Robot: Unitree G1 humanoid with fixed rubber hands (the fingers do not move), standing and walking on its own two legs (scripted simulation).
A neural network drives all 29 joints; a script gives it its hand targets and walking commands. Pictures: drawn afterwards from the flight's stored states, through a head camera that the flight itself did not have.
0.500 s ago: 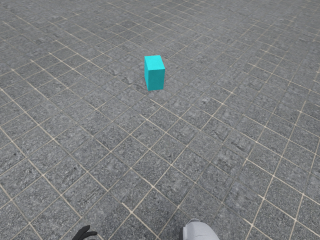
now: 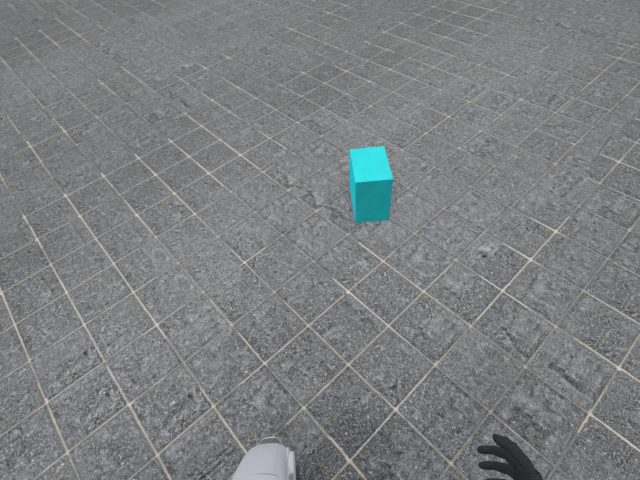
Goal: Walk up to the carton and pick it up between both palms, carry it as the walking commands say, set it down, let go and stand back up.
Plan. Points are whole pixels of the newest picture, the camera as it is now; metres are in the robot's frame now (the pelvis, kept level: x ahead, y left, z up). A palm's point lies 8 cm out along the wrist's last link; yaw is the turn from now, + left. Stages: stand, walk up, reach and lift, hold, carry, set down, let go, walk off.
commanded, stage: walk up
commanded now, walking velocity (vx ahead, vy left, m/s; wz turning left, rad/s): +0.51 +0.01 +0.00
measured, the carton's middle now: (369, 185) +1.32 -0.06 -0.67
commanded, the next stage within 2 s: none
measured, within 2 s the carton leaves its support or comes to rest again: neither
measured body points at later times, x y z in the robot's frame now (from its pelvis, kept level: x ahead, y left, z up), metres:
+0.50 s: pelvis +0.24 +0.03 +0.00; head +0.27 +0.07 +0.45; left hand +0.37 +0.26 -0.15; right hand +0.15 -0.21 -0.12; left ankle +0.19 +0.15 -0.75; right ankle +0.37 -0.15 -0.68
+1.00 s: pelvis +0.49 -0.04 +0.00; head +0.51 -0.06 +0.45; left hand +0.42 +0.21 -0.13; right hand +0.62 -0.27 -0.15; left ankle +0.60 +0.13 -0.68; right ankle +0.44 -0.15 -0.75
